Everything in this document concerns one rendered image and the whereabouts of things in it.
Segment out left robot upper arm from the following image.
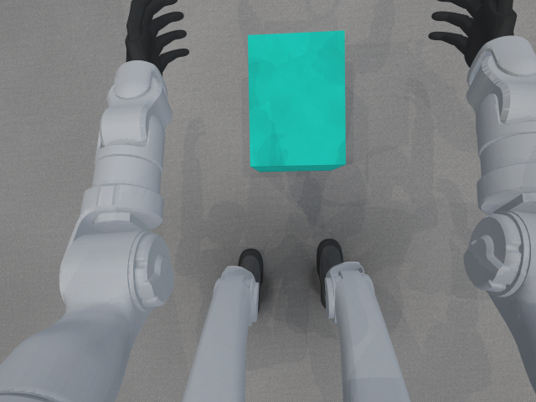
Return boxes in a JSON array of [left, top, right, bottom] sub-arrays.
[[0, 230, 174, 402]]

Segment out carton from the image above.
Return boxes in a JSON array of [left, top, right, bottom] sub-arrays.
[[248, 31, 346, 172]]

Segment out robot left forearm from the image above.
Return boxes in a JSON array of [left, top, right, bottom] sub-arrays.
[[59, 60, 173, 301]]

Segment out right robot upper arm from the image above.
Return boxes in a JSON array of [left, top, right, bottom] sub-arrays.
[[463, 210, 536, 394]]

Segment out robot right thigh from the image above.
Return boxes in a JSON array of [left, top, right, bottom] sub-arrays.
[[325, 271, 410, 402]]

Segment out right robot shin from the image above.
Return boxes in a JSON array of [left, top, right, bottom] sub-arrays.
[[326, 261, 374, 288]]

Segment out robot right forearm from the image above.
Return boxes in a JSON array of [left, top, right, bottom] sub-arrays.
[[466, 35, 536, 215]]

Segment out left robot hand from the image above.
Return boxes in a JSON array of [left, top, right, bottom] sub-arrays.
[[125, 0, 189, 75]]

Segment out right robot hand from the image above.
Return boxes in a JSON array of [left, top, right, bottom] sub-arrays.
[[428, 0, 517, 68]]

